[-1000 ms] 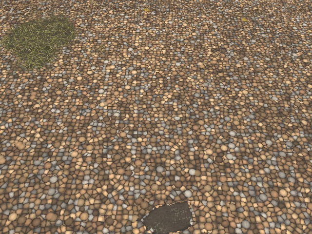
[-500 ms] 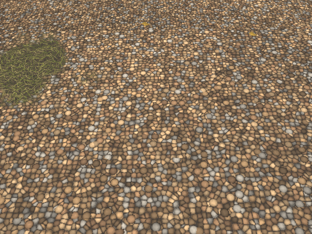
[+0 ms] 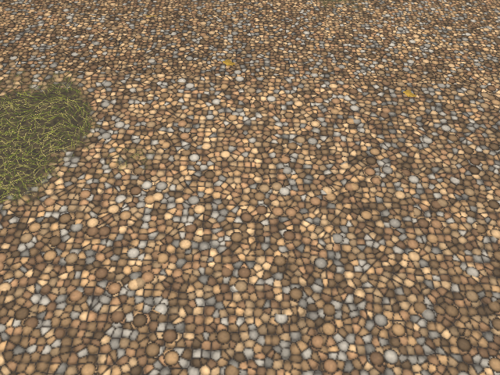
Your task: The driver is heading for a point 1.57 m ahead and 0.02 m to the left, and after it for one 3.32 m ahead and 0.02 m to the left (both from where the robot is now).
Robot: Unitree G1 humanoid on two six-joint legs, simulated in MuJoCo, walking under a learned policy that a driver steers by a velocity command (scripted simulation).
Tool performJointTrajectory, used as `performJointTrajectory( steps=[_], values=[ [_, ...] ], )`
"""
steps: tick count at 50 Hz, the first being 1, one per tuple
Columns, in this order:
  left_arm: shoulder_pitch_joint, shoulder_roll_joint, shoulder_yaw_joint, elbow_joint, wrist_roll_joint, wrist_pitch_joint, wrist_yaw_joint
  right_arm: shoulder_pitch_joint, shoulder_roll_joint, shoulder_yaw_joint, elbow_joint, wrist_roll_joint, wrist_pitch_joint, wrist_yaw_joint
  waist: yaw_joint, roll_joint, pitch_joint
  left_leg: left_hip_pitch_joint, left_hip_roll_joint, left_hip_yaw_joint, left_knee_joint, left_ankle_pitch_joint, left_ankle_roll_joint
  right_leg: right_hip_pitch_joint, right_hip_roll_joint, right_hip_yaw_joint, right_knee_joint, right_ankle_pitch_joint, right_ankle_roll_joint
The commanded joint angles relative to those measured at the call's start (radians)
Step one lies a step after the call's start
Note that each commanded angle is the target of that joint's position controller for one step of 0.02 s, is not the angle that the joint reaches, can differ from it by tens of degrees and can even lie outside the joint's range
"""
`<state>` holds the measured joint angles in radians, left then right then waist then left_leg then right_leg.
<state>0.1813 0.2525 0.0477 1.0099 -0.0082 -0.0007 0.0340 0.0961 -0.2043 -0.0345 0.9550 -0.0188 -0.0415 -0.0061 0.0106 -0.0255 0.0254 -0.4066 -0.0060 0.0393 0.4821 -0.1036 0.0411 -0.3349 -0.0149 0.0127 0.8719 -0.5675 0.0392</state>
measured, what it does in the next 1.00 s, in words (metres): steps on the spot: right foot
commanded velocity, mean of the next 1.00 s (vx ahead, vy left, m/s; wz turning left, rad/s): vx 0.02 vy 0.00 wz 0.00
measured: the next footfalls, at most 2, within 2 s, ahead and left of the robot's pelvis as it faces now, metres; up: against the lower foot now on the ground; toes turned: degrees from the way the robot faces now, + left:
right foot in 0.12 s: +0.05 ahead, -0.15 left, +0.00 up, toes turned -1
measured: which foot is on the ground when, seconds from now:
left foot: down 0.00-1.00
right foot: up 0.00-0.10, down 0.12-1.00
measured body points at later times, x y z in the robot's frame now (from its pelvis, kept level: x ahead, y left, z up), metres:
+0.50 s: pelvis +0.05 -0.02 +0.00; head +0.07 -0.03 +0.45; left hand +0.07 +0.22 -0.15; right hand +0.13 -0.28 -0.14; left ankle +0.09 +0.10 -0.73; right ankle +0.01 -0.15 -0.73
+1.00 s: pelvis +0.06 -0.03 +0.00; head +0.07 -0.03 +0.45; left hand +0.06 +0.21 -0.15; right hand +0.12 -0.28 -0.15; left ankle +0.09 +0.10 -0.73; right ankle +0.01 -0.15 -0.73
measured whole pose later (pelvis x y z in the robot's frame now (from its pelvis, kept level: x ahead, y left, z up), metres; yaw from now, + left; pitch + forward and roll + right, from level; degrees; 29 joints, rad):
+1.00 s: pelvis +0.06 -0.03 +0.00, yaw +1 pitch -1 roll +0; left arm 0.28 0.19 0.02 1.10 0.01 -0.01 0.04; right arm 0.14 -0.21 -0.04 1.12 0.00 0.02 -0.04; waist 0.00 0.00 0.04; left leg -0.27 0.02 0.00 0.50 -0.21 -0.01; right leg -0.13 -0.01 -0.03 0.49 -0.34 0.00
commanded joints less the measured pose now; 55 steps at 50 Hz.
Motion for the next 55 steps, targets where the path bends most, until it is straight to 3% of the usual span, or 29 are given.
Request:
performJointTrajectory(
  steps=[1, 4, 6, 7, 8, 10, 14, 25, 55],
  values=[
    [0.106, 0.055, 0.015, 0.005, 0.002, 0.025, 0.018, -0.071, -0.147, -0.028, -0.054, -0.007, 0.009, -0.014, 0.037, 0.173, -0.123, 0.065, 0.218, -0.251, -0.225, -0.041, 0.145, 0.056, -0.036, 0.007, -0.113, 0.110, 0.006],
    [0.139, 0.037, 0.013, 0.041, 0.016, 0.024, 0.008, -0.056, -0.137, -0.025, -0.032, 0.016, 0.020, -0.020, 0.056, 0.152, -0.126, 0.012, 0.165, -0.180, -0.221, -0.252, 0.099, 0.208, -0.003, -0.045, -0.341, 0.356, -0.025],
    [0.103, 0.080, 0.014, 0.021, 0.036, 0.027, 0.004, -0.007, -0.118, -0.019, -0.008, 0.017, 0.021, -0.017, 0.026, 0.087, -0.057, -0.020, 0.120, -0.150, -0.200, -0.408, 0.019, 0.194, -0.073, 0.023, -0.447, 0.344, -0.071],
    [0.080, 0.128, 0.023, 0.023, 0.024, 0.024, 0.005, 0.010, -0.118, -0.024, -0.012, 0.013, 0.024, -0.019, -0.017, -0.009, -0.009, 0.038, 0.062, -0.087, -0.181, -0.365, -0.010, 0.057, -0.078, 0.032, -0.460, 0.158, -0.098],
    [0.059, 0.101, 0.018, 0.024, 0.018, 0.012, 0.002, -0.005, -0.116, -0.023, -0.010, 0.006, 0.024, -0.024, -0.011, -0.037, 0.014, 0.135, 0.046, -0.065, -0.130, -0.277, -0.023, -0.044, -0.072, 0.041, -0.504, 0.067, -0.095],
    [0.031, 0.079, 0.011, 0.027, 0.022, -0.011, 0.002, 0.013, -0.106, -0.023, 0.003, 0.009, 0.023, -0.028, -0.028, -0.066, 0.013, 0.214, 0.045, -0.058, -0.072, -0.145, -0.008, -0.076, -0.071, 0.041, -0.539, 0.121, -0.063],
    [0.072, 0.073, 0.008, 0.043, 0.013, -0.032, 0.000, 0.032, -0.107, -0.025, 0.028, 0.012, 0.022, -0.023, -0.015, -0.022, -0.021, 0.223, 0.048, -0.052, -0.040, 0.017, 0.008, 0.012, -0.059, 0.025, -0.496, 0.289, -0.054],
    [0.115, 0.058, -0.002, 0.058, 0.011, -0.020, 0.000, 0.039, -0.116, -0.027, 0.074, 0.020, 0.039, -0.026, -0.004, 0.024, -0.039, 0.251, 0.051, -0.050, -0.005, 0.147, 0.000, 0.079, -0.042, 0.000, -0.459, 0.456, -0.059],
    [0.179, 0.023, -0.016, 0.077, 0.013, -0.019, 0.006, 0.060, -0.102, -0.022, 0.148, 0.021, 0.052, -0.038, -0.013, 0.022, 0.017, 0.242, 0.048, -0.054, -0.033, 0.048, -0.017, 0.063, -0.024, -0.018, -0.506, 0.342, -0.056]
  ],
)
